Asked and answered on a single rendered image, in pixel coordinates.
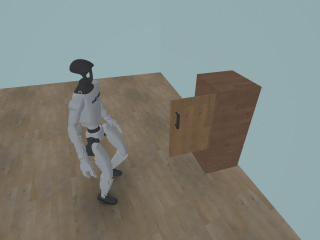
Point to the left robot upper arm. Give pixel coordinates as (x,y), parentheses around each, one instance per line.
(96,82)

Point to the right robot upper arm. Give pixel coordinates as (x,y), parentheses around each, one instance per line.
(75,106)

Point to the robot right foot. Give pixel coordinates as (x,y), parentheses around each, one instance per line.
(108,199)

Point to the robot right forearm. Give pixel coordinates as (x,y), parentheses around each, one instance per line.
(78,144)

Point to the robot left shin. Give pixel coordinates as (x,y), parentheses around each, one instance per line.
(116,161)

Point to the robot right hand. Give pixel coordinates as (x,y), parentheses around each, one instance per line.
(86,167)

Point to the handle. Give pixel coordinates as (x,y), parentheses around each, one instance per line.
(177,120)

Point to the robot left forearm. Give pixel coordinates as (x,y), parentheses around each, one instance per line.
(107,117)

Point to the cupboard door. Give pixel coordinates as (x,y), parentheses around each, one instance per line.
(195,121)

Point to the robot left hand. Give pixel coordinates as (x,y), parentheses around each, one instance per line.
(114,123)

